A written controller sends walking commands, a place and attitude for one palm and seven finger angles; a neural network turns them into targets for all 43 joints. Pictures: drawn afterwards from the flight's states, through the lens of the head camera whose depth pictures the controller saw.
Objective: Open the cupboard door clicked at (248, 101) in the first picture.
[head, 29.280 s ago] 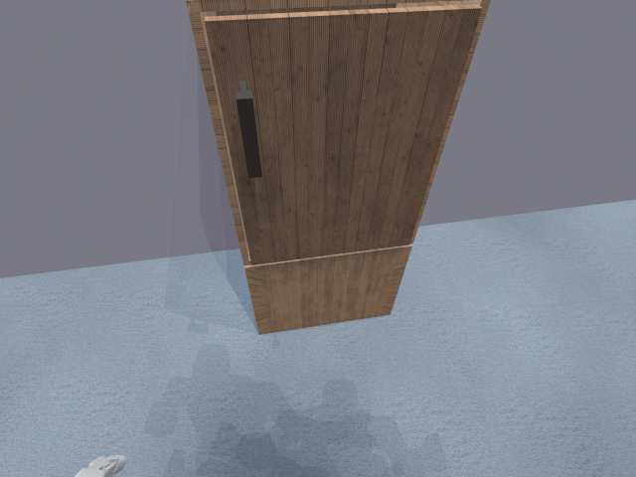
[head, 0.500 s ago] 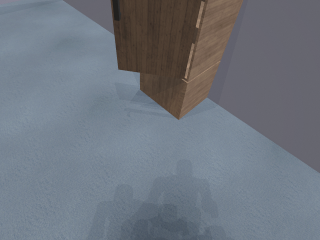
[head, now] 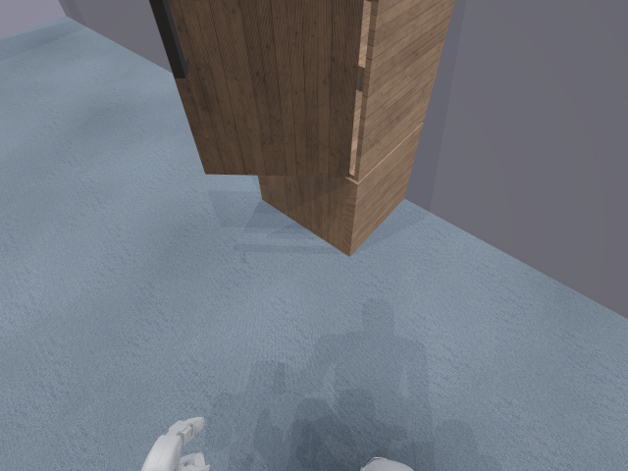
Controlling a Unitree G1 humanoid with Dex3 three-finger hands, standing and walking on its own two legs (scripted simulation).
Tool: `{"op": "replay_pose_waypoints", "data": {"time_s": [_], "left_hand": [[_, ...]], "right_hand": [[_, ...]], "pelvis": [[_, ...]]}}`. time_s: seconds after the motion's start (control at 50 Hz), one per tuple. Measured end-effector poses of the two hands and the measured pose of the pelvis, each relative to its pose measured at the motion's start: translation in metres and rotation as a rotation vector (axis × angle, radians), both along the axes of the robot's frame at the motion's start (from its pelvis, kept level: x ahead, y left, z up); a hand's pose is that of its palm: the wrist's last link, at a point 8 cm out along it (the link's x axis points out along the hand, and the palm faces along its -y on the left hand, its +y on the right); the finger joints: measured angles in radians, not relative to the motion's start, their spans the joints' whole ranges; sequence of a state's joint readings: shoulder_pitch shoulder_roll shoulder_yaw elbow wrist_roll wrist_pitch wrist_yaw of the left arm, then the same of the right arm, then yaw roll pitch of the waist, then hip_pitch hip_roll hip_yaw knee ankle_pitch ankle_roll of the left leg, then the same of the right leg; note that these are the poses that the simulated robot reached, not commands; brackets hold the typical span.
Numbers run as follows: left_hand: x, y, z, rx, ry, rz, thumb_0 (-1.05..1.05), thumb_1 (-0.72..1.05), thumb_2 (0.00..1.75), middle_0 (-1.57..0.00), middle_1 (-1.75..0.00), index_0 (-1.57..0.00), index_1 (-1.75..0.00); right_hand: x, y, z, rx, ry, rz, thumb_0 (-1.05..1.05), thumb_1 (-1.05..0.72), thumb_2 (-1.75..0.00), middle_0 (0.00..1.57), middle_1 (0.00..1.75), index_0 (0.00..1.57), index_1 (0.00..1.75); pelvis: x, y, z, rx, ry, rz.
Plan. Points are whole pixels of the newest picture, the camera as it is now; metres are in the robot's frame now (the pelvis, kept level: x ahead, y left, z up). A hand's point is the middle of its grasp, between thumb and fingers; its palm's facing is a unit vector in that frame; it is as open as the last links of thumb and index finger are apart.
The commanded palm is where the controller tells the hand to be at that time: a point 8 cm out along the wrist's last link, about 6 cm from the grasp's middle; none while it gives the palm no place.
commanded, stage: take the last steps up to it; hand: left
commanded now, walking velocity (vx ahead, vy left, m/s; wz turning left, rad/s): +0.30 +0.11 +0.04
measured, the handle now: (173, 34) +0.90 +0.30 +0.10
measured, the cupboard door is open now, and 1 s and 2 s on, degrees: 37 37 37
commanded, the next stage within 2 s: come to a stop and stand still in 0.60 s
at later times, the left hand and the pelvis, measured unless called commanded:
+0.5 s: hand out of the picture +0.14 +0.26 -0.17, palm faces +0.08 -0.98 -0.17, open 7.3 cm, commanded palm none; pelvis +0.19 +0.08 +0.01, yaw -1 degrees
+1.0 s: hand (183, 302) +0.41 +0.25 -0.15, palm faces -0.04 -0.98 -0.20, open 7.3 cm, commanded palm none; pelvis +0.31 +0.08 +0.02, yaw -2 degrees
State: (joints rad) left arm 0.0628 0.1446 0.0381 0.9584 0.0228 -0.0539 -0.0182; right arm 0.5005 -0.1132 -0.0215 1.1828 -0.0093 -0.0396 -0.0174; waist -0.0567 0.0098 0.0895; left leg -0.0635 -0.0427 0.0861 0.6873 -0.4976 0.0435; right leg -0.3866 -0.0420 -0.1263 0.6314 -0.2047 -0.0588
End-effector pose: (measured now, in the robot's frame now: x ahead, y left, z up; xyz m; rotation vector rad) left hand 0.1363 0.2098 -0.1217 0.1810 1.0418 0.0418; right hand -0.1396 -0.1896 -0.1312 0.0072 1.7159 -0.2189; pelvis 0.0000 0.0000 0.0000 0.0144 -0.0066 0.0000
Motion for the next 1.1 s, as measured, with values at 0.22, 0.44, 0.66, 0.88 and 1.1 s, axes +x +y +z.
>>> {"op": "replay_pose_waypoints", "data": {"time_s": [0.22,0.44,0.66,0.88,1.1], "left_hand": [[-0.02,0.037,0.011,0.047,0.172,0.174,-0.04,0.97,0.9,-0.2,-0.3,-0.2,-0.3],[-0.034,0.089,-0.02,-0.005,0.479,0.239,0.0,0.92,0.9,-0.2,-0.3,-0.2,-0.3],[0.133,0.108,0.0,0.013,0.278,0.13,0.01,0.93,0.9,-0.2,-0.3,-0.2,-0.3],[0.261,0.088,0.003,0.07,0.147,0.029,0.01,0.92,0.9,-0.2,-0.3,-0.2,-0.3],[0.264,0.109,-0.017,0.006,0.181,0.071,0.0,0.91,0.9,-0.2,-0.3,-0.2,-0.3]], "right_hand": [[0.223,-0.029,0.012,-0.057,-0.317,0.14,0.0,-0.91,-0.89,0.2,0.3,0.2,0.29],[0.435,0.022,0.021,-0.128,-0.634,0.289,0.0,-0.92,-0.89,0.2,0.3,0.2,0.29],[0.419,0.044,0.018,-0.12,-0.447,0.165,-0.02,-0.95,-0.89,0.2,0.3,0.2,0.3],[0.392,0.045,-0.01,-0.054,-0.174,0.037,0.0,-0.92,-0.89,0.2,0.3,0.2,0.3],[0.45,0.062,0.003,-0.12,-0.297,0.079,0.0,-0.91,-0.89,0.2,0.3,0.2,0.3]], "pelvis": [[0.078,0.007,0.025,-0.013,0.027,0.029],[0.171,0.07,0.004,-0.019,0.01,0.006],[0.243,0.09,0.022,-0.002,0.022,-0.031],[0.307,0.073,0.01,-0.007,0.014,-0.027],[0.31,0.101,0.009,-0.024,0.006,-0.029]]}}
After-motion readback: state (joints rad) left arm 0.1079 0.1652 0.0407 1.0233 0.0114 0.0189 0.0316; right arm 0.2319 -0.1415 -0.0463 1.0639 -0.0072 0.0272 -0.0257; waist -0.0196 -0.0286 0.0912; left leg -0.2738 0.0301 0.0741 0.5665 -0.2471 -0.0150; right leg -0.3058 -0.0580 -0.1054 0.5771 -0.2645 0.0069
